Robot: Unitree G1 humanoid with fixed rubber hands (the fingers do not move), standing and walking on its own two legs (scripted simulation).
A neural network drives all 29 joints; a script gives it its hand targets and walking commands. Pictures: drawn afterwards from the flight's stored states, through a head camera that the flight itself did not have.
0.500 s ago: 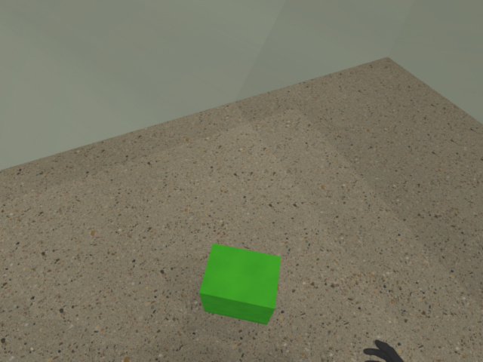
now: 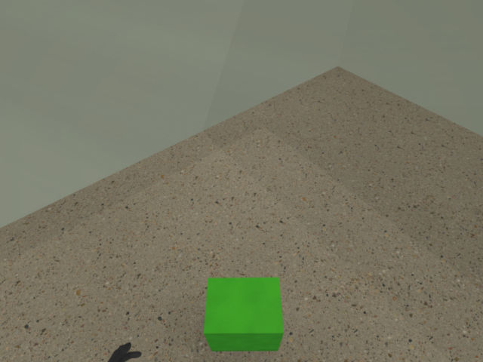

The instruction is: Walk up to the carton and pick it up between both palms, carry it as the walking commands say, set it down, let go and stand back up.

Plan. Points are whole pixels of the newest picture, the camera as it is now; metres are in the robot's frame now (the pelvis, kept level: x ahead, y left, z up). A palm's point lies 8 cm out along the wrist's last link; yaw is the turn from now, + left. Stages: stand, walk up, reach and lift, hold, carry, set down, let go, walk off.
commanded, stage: walk up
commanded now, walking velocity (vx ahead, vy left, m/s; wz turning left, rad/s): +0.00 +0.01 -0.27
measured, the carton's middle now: (244, 315) +0.40 +0.02 -0.64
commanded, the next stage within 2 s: stand in 0.86 s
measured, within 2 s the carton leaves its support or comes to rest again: neither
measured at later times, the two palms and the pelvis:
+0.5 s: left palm out of the picture +0.04 +0.26 -0.10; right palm out of the picture +0.02 -0.27 -0.13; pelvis -0.02 -0.01 +0.01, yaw -4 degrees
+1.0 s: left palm out of the picture +0.05 +0.29 -0.13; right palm out of the picture +0.00 -0.18 -0.13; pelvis -0.01 +0.06 +0.01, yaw -6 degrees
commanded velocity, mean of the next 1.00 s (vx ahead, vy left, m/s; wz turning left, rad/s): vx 0.00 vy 0.07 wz -0.09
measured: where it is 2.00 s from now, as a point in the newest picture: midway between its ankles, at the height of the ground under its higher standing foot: outside the picture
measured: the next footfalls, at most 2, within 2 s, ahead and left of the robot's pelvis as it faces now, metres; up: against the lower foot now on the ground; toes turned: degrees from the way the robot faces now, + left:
right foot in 0.30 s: +0.04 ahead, -0.14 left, +0.00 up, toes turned -10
left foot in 0.66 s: +0.03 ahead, +0.17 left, +0.00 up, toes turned -10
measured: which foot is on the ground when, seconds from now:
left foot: down 0.00-0.32, up 0.34-0.64, down 0.66-1.00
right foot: down 0.00-0.06, up 0.08-0.28, down 0.30-0.66, up 0.68-0.92, down 0.94-1.00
